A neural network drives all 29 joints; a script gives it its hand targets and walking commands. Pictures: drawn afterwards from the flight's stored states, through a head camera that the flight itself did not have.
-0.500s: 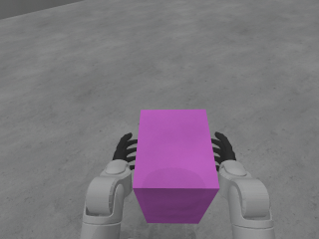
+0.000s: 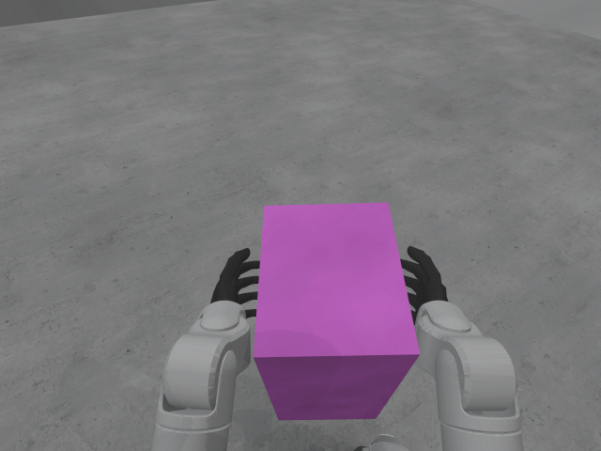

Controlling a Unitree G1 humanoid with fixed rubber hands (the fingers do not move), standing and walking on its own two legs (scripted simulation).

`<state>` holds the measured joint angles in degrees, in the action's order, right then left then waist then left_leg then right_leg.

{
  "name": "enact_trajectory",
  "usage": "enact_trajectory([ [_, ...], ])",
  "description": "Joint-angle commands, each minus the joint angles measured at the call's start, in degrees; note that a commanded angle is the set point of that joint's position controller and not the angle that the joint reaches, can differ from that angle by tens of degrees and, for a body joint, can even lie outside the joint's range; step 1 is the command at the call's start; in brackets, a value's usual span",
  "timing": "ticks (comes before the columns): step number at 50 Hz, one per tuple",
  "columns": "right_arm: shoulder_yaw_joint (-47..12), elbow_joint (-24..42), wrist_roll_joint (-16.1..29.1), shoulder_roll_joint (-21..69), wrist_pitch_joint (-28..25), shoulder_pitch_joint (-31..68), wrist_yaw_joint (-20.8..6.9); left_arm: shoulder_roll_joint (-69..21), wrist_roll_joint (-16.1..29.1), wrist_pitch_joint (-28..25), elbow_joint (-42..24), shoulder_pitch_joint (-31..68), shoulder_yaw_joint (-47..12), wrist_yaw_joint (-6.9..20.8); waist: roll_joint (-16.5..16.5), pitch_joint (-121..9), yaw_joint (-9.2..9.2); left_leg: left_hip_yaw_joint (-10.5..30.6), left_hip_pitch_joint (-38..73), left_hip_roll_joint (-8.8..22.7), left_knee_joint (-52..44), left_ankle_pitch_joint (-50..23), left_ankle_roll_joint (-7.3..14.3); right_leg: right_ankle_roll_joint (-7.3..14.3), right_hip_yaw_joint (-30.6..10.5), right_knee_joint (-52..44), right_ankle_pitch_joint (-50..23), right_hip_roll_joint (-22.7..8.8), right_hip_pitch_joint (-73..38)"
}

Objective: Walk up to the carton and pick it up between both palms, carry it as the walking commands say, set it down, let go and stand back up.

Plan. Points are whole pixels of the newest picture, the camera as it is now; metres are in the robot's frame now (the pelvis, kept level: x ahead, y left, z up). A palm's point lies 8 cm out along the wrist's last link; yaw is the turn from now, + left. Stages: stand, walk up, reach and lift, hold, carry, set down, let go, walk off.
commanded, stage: carry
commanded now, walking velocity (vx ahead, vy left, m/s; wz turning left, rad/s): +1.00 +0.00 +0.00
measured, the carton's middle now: (326, 325) +0.30 -0.01 +0.04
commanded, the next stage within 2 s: none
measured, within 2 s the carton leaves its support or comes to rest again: neither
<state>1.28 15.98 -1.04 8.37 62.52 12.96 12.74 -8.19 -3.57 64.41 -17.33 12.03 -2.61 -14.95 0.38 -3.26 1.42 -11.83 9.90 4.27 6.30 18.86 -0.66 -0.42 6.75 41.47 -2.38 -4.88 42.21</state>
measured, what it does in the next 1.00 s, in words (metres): walks ahead: right foot, then left foot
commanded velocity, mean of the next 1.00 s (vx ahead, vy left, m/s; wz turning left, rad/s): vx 1.00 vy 0.00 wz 0.00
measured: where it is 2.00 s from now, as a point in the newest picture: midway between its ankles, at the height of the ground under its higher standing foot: (304, 158)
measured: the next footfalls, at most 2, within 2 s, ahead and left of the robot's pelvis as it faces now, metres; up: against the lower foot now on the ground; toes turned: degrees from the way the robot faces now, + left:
right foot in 0.12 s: +0.38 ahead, -0.11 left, +0.00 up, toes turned -7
left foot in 0.60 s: +0.78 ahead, +0.10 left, +0.00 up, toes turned +12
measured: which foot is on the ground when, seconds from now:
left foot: down 0.00-0.14, up 0.16-0.58, down 0.60-1.00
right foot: up 0.00-0.10, down 0.12-0.62, up 0.64-1.00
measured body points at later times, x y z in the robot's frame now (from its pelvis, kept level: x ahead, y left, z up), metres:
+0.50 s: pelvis +0.48 -0.02 +0.00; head +0.50 -0.03 +0.45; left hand +0.78 +0.10 +0.09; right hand +0.79 -0.14 +0.09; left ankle +0.66 +0.14 -0.70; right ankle +0.34 -0.10 -0.74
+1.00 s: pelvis +0.98 -0.01 -0.02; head +0.97 +0.00 +0.43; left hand +1.27 +0.11 +0.08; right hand +1.28 -0.13 +0.09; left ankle +0.74 +0.09 -0.74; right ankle +1.19 -0.16 -0.71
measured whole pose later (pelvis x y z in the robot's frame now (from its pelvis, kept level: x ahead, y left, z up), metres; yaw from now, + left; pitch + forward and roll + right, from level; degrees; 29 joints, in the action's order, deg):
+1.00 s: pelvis +0.98 -0.01 -0.02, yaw +1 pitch +3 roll -3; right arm 1.2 15.5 -1.9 8.5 63.7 13.8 12.7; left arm -8.3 -3.4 65.2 -16.8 12.9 -1.7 -14.6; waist 1.2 -5.0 0.3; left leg -11.9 15.1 6.7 8.0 24.1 -3.8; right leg 0.8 10.4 30.6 -1.9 -3.9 36.9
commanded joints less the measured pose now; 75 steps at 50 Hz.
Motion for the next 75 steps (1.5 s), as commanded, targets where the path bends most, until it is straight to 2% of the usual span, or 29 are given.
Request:
enact_trajectory([
  [1, -21.63, 2.78, 11.38, 50.36, 1.45, 13.35, -7.68, -53.77, 10.80, -0.42, -3.38, 17.59, -23.15, 5.53, 10.48, -2.14, 0.07, -1.56, 0.22, 7.00, -0.93, -41.46, 4.08, 1.39, 6.45, -9.20, -2.70, 3.85, -7.21],
  [4, -21.44, 2.89, 11.00, 49.65, 1.83, 14.61, -6.70, -52.10, 11.35, 0.32, -2.65, 19.20, -22.38, 5.76, 13.49, -7.43, -1.59, -3.23, -2.24, 7.19, 13.68, -62.09, 3.64, 2.87, 10.61, -10.57, -0.59, 8.74, -25.15],
  [6, -21.82, 4.03, 11.17, 49.33, 1.89, 17.20, -6.06, -51.48, 12.70, 0.26, -3.86, 20.29, -22.01, 6.19, 8.84, -17.41, -4.84, -2.31, -12.21, 5.36, 44.47, -56.44, 3.71, 2.88, 9.37, -11.58, 12.90, 8.94, -46.75],
  [7, -22.14, 4.55, 11.01, 49.28, 2.32, 17.71, -5.71, -50.87, 13.41, 0.44, -4.84, 20.35, -22.10, 6.23, -2.89, -20.72, -5.03, 1.91, -30.37, 0.98, 65.14, -33.94, 3.17, 4.92, -11.10, -13.94, 30.25, -2.36, -58.68],
  [8, -22.22, 5.85, 9.77, 50.14, 2.46, 16.76, -5.75, -53.30, 14.79, 0.45, -3.19, 21.12, -22.83, 6.84, -20.73, -22.99, -2.19, 8.34, -46.67, -7.27, 78.34, 1.18, 2.37, 11.50, -41.02, -26.73, 32.76, -16.29, -62.86],
  [11, -24.51, 5.74, 11.91, 58.10, 0.50, 19.50, -6.83, -59.53, 15.91, -1.63, -4.03, 21.93, -23.01, 8.42, -2.57, -22.58, -2.78, 14.26, -44.32, 3.35, 75.93, -3.33, 1.64, 11.82, -29.69, -26.00, 14.74, -15.50, -48.78],
  [12, -25.32, 5.18, 12.45, 59.65, -0.53, 20.47, -7.26, -60.74, 15.97, -2.55, -4.36, 23.15, -22.95, 8.94, -1.63, -21.39, -2.62, 14.52, -43.95, 5.53, 71.08, -5.43, 0.48, 11.34, -25.61, -27.19, 15.55, -14.64, -43.56],
  [18, -25.63, 2.28, 10.35, 58.32, -3.71, 15.97, -6.78, -57.94, 14.90, -4.69, -4.30, 18.44, -23.45, 9.13, -5.27, -15.20, -2.34, 8.32, -44.41, 4.76, 40.68, -10.74, -0.54, 9.14, -9.34, -33.72, 9.29, -11.09, -41.82],
  [24, -26.44, 3.54, 9.85, 54.39, -1.16, 13.54, -5.39, -51.47, 13.14, -2.73, -3.79, 14.22, -20.74, 8.21, -10.15, -8.37, -2.38, -2.80, -40.72, -1.14, 20.64, -21.96, -0.27, 6.49, 0.82, -33.57, -15.28, -4.90, -48.47],
  [27, -26.92, 3.43, 9.95, 54.48, -0.07, 14.33, -5.08, -50.01, 12.31, -1.65, -3.49, 14.74, -19.55, 8.10, -12.18, -9.94, -2.40, -6.57, -34.23, -4.65, 18.00, -20.39, 1.18, 5.90, 3.17, -26.77, -37.17, -6.20, -52.13],
  [29, -26.68, 2.63, 10.24, 53.96, 0.09, 14.33, -4.89, -49.69, 11.59, -1.11, -3.48, 15.31, -19.61, 8.02, -10.87, -17.73, -0.70, -6.54, -16.63, -5.76, 17.54, -15.24, 2.92, 3.90, 4.83, -9.47, -35.06, -6.04, -47.43],
  [30, -26.23, 2.03, 10.23, 52.95, 0.18, 14.50, -4.80, -48.91, 11.42, -0.77, -3.16, 16.12, -19.76, 7.91, -6.49, -21.99, 1.67, 3.64, -0.50, 0.06, 17.26, -7.33, 4.92, 1.61, 3.66, 6.01, -23.00, -4.84, -33.51],
  [31, -25.79, 1.48, 10.81, 52.21, 0.02, 17.38, -4.94, -49.35, 11.53, -0.64, -3.28, 17.55, -20.42, 7.87, 6.98, -25.73, 2.02, 30.38, 13.42, 14.80, 12.12, 6.75, 11.53, -0.91, 1.93, 26.14, -2.69, 2.79, -11.66],
  [32, -26.09, 1.68, 11.50, 53.18, 0.02, 17.55, -5.42, -50.84, 12.73, -0.69, -3.71, 16.92, -21.31, 8.31, 16.34, -25.03, 1.00, 43.32, 18.49, 21.82, 7.76, -4.93, 15.21, -0.50, -3.78, 38.34, 23.81, 6.18, 3.58],
  [34, -25.27, 1.14, 11.03, 58.42, -1.17, 16.42, -6.21, -55.22, 13.86, -2.18, -4.00, 19.38, -23.08, 8.79, 2.60, -23.37, 0.72, 32.57, 10.82, 19.97, 9.49, -17.32, 11.91, 0.96, -9.52, 37.44, 19.70, -0.53, 4.75],
  [35, -25.81, 2.30, 12.03, 60.46, -1.95, 17.88, -6.87, -57.16, 14.06, -3.23, -5.12, 20.33, -23.24, 8.91, 0.53, -21.22, 0.44, 26.77, 5.80, 18.22, 7.65, -15.01, 9.27, 0.86, -9.07, 32.85, 17.47, -1.98, 2.88],
  [38, -25.82, 3.37, 13.05, 60.58, -3.01, 16.61, -8.09, -59.16, 13.60, -4.90, -5.77, 18.65, -23.51, 9.02, 5.45, -18.49, -0.47, 15.63, -2.83, 15.03, 2.71, -9.66, 5.67, 0.23, -5.94, 20.10, 11.65, -3.08, -3.23],
  [47, -22.33, 2.07, 11.15, 51.29, 0.85, 12.92, -8.18, -53.64, 11.85, -1.43, -3.42, 17.20, -23.85, 6.78, 10.08, -3.08, 0.06, -0.76, -2.50, 8.26, -1.00, -29.35, 4.10, 0.54, 4.93, -9.60, -1.09, 2.23, -7.69],
  [50, -21.75, 2.46, 10.67, 49.93, 1.86, 13.94, -7.28, -51.97, 12.02, -0.05, -2.53, 18.84, -22.86, 6.79, 13.45, -6.08, -1.39, -3.45, -4.42, 7.90, 10.64, -55.76, 2.56, 2.20, 9.74, -10.79, 0.65, 7.18, -22.41],
  [52, -22.03, 3.25, 10.71, 49.82, 2.22, 15.69, -6.72, -51.24, 12.67, 0.28, -2.26, 19.45, -21.77, 7.06, 9.78, -15.46, -4.02, -3.40, -10.64, 6.19, 37.35, -55.63, 2.18, 2.73, 10.18, -12.26, 9.91, 9.30, -41.80],
  [53, -21.79, 4.13, 10.97, 49.53, 2.42, 17.53, -6.30, -50.97, 13.42, 0.21, -3.27, 18.41, -21.66, 7.12, 1.61, -19.58, -6.70, -0.83, -25.23, 3.45, 57.86, -40.52, 1.49, 2.33, 0.45, -12.18, 20.86, 2.84, -55.79],
  [54, -22.28, 5.68, 9.94, 49.70, 2.91, 16.30, -6.47, -51.87, 14.48, 0.44, -2.83, 20.57, -22.18, 7.38, -22.50, -20.92, -2.99, 5.10, -47.77, -7.35, 75.34, 0.07, -0.22, 10.45, -37.74, -26.58, 31.51, -15.27, -63.16],
  [55, -22.49, 3.83, 10.02, 53.01, 2.57, 15.45, -6.50, -55.06, 16.38, 0.23, -2.64, 20.79, -23.97, 7.90, -15.78, -25.18, -2.79, 12.94, -50.21, -2.13, 81.51, 3.37, 1.74, 13.60, -38.22, -26.50, 20.29, -17.23, -63.50],
  [58, -25.75, 5.90, 13.31, 61.02, -0.51, 20.99, -7.76, -61.60, 16.40, -2.81, -4.33, 23.01, -22.83, 9.40, -2.05, -22.65, -2.55, 14.93, -46.27, 5.41, 70.14, -4.27, -0.11, 11.29, -25.32, -25.78, 7.83, -14.89, -47.61],
  [64, -26.28, 3.85, 10.71, 60.12, -4.39, 15.06, -7.13, -59.27, 14.88, -5.41, -4.27, 17.34, -23.22, 9.56, -6.24, -16.60, -2.41, 8.60, -44.20, 4.45, 35.77, -10.16, -1.34, 8.25, -8.56, -33.07, 7.30, -10.59, -44.53],
  [68, -26.46, 4.22, 9.95, 56.67, -2.98, 12.51, -6.26, -54.83, 13.67, -4.08, -3.89, 13.85, -22.37, 8.93, -8.89, -11.68, -2.35, 0.10, -38.43, -0.22, 20.54, -21.72, -1.26, 5.77, -0.17, -33.87, -6.56, -5.72, -45.79],
  [73, -26.46, 3.15, 9.85, 54.65, -0.84, 12.62, -5.81, -51.30, 11.49, -1.83, -3.40, 13.97, -20.60, 8.35, -9.45, -13.98, -1.78, -4.55, -24.32, -3.55, 16.78, -18.86, 1.42, 3.66, 4.09, -20.07, -25.20, -6.03, -47.91],
  [74, -26.15, 2.35, 9.99, 54.07, -0.66, 12.24, -5.67, -50.78, 11.23, -1.46, -3.29, 14.18, -20.83, 8.22, -7.14, -18.47, -0.36, -3.43, -12.78, -3.47, 16.25, -14.97, 1.99, 2.10, 4.62, -9.23, -19.61, -4.50, -43.02],
  [75, -25.55, 1.58, 9.70, 52.69, -0.46, 12.46, -5.49, -49.94, 10.99, -0.98, -2.60, 14.81, -20.97, 8.13, -0.83, -21.77, 1.78, 10.88, 0.63, 5.15, 14.82, -3.56, 4.34, -0.36, 4.23, 7.31, -12.15, -1.98, -28.55],
])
